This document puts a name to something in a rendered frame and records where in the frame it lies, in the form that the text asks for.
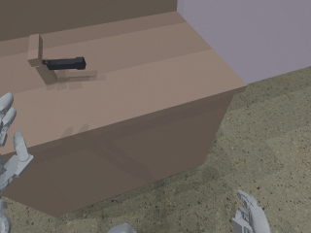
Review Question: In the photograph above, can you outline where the counter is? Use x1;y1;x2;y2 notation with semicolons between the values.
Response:
0;0;248;217

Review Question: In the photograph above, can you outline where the tap lever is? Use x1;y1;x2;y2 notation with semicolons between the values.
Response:
42;56;86;70

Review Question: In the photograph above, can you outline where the left robot hand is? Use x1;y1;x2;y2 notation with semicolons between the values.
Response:
0;92;34;199

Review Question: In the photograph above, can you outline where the right robot hand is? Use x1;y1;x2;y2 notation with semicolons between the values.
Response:
232;189;271;233

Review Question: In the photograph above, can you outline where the robot left forearm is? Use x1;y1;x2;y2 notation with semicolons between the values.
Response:
0;199;12;233

